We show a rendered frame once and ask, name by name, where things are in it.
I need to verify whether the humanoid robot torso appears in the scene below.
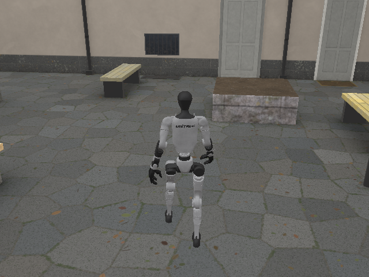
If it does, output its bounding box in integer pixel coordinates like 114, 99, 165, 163
172, 114, 198, 173

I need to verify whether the right robot forearm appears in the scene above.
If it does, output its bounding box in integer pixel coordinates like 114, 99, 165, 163
205, 138, 213, 157

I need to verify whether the robot left hand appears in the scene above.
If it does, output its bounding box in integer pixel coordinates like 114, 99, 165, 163
149, 168, 162, 185

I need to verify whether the robot right hand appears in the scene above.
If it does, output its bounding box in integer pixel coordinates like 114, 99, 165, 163
200, 154, 213, 164

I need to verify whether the left robot shin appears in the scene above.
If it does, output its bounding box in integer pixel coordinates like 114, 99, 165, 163
165, 182, 174, 216

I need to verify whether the left robot upper arm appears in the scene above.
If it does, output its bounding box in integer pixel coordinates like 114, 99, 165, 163
158, 116, 173, 149

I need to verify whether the right robot upper arm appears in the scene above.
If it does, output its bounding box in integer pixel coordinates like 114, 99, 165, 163
197, 116, 211, 146

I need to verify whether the left robot forearm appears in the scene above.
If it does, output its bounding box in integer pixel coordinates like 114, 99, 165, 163
150, 140, 163, 170

